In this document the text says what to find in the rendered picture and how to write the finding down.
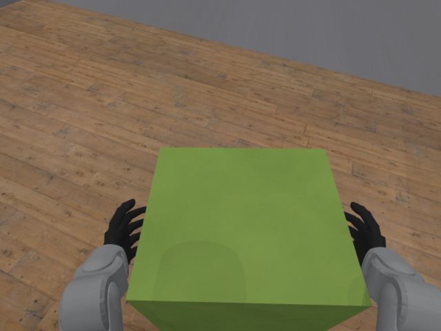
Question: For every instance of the right robot forearm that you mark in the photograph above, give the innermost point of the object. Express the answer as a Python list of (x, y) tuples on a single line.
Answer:
[(405, 301)]

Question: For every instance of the carton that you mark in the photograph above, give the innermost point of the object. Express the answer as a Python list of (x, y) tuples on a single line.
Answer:
[(245, 239)]

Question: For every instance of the robot left hand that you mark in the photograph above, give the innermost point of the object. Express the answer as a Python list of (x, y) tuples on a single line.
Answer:
[(119, 228)]

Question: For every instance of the left robot forearm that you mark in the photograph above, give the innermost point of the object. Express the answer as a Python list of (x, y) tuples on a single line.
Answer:
[(92, 300)]

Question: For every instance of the robot right hand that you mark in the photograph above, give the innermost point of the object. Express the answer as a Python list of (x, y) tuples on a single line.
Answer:
[(368, 235)]

